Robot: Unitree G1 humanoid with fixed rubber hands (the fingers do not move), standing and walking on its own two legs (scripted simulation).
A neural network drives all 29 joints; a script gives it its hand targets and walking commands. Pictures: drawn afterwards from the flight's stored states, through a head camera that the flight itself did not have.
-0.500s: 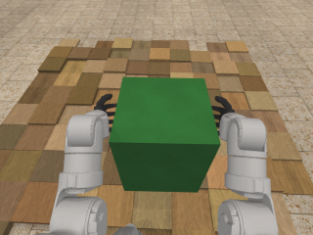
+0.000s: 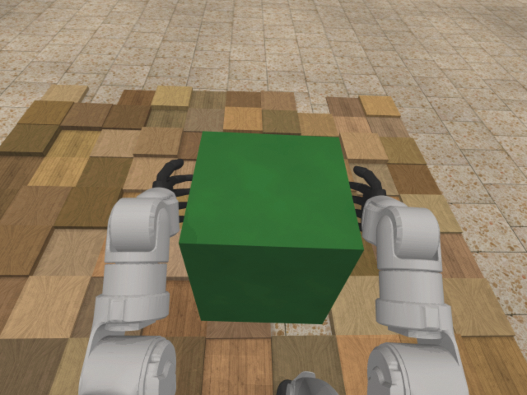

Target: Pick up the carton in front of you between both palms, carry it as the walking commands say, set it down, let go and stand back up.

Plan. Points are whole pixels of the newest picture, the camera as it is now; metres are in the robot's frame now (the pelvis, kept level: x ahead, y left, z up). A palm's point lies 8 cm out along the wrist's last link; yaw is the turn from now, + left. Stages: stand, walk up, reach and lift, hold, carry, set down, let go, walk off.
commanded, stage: carry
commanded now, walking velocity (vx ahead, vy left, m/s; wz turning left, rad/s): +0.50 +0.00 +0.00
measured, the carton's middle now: (266, 233) +0.36 -0.01 +0.04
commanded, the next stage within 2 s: none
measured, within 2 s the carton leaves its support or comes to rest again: neither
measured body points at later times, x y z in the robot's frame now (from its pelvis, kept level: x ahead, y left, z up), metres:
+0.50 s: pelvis +0.37 +0.01 +0.00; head +0.38 +0.02 +0.45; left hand +0.76 +0.16 +0.18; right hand +0.75 -0.14 +0.19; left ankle +0.46 +0.08 -0.73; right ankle +0.21 -0.10 -0.67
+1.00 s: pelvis +0.69 -0.04 +0.01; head +0.77 -0.04 +0.46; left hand +1.07 +0.12 +0.11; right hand +1.09 -0.18 +0.10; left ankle +0.56 +0.08 -0.61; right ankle +0.79 -0.11 -0.70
